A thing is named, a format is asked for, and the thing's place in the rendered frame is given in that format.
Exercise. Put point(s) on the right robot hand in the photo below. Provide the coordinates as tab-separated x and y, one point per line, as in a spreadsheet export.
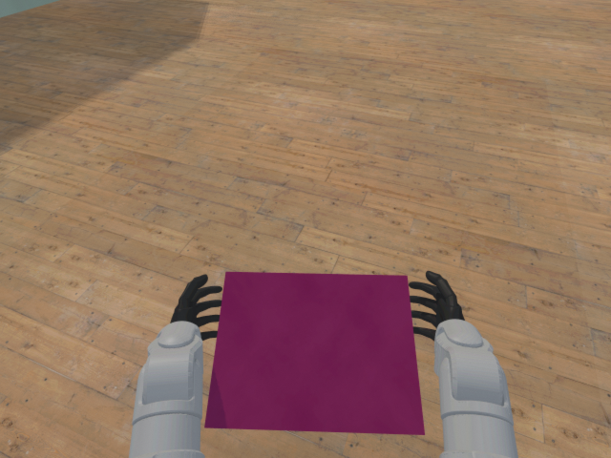
445	304

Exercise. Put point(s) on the carton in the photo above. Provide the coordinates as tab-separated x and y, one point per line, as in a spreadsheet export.
315	352

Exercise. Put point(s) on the robot right forearm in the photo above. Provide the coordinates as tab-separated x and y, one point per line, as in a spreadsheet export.
474	398

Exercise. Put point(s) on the robot left forearm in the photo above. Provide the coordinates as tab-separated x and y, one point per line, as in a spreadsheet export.
168	404

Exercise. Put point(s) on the left robot hand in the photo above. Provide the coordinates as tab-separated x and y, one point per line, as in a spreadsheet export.
188	308

